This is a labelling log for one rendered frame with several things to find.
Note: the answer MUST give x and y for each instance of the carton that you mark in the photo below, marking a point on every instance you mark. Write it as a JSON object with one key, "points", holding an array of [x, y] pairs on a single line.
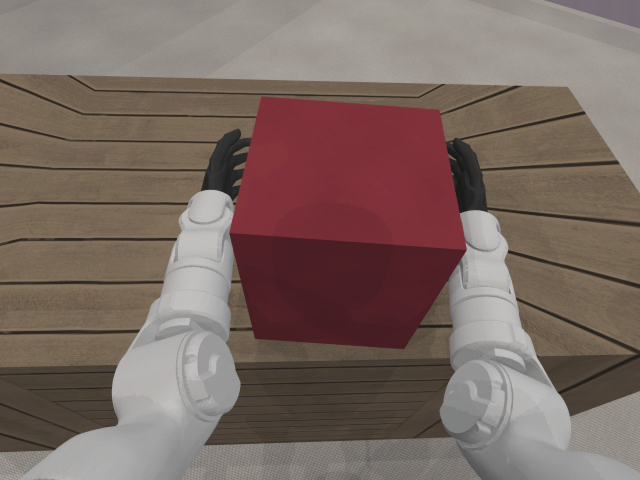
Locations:
{"points": [[346, 226]]}

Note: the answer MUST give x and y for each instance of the robot right forearm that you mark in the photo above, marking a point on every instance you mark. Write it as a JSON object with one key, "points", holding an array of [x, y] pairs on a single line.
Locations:
{"points": [[483, 306]]}

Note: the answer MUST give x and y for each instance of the right robot hand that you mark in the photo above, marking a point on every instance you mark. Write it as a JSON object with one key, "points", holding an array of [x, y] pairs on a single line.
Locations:
{"points": [[467, 178]]}

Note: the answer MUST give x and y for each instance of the robot left forearm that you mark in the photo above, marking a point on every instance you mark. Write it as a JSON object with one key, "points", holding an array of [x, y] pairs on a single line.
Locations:
{"points": [[198, 276]]}

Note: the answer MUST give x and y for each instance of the robot right upper arm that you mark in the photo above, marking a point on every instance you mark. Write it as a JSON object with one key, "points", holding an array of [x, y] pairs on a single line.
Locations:
{"points": [[509, 426]]}

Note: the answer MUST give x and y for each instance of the pedestal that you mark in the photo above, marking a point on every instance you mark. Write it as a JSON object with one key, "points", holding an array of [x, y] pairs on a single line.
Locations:
{"points": [[95, 172]]}

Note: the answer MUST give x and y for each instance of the left robot hand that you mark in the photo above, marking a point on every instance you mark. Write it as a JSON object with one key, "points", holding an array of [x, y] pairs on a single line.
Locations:
{"points": [[219, 174]]}

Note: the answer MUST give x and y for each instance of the robot left upper arm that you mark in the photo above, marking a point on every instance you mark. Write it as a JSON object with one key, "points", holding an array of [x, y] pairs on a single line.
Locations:
{"points": [[168, 396]]}

